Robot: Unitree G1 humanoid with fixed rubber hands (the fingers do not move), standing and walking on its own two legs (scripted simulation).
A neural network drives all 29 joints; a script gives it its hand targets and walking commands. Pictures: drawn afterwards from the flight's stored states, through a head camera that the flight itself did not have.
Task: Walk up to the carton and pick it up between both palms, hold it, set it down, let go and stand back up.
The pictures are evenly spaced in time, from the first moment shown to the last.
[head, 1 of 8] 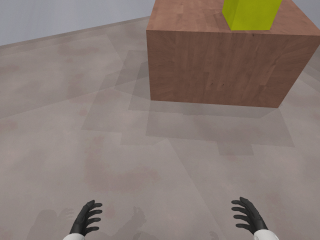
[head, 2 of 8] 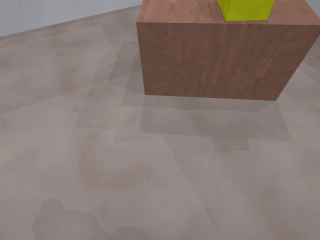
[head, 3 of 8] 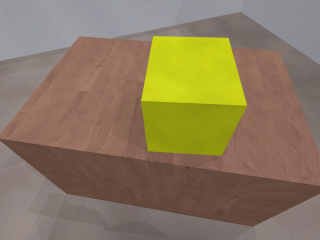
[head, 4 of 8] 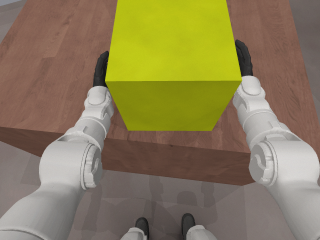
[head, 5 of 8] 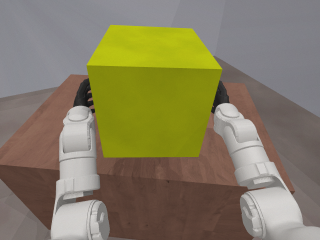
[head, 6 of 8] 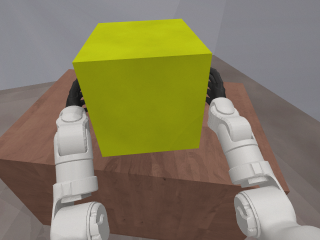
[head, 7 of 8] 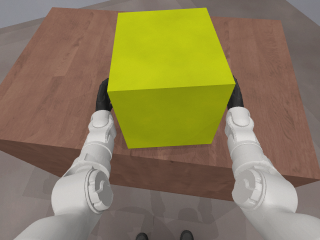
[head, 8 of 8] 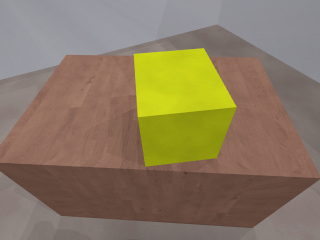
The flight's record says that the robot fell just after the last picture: no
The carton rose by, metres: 0.23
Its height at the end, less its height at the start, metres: +0.00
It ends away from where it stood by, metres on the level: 0.02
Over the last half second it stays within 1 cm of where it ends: yes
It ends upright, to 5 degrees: yes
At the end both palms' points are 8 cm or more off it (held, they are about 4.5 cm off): yes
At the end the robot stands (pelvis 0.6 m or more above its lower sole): yes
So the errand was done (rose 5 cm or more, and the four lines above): yes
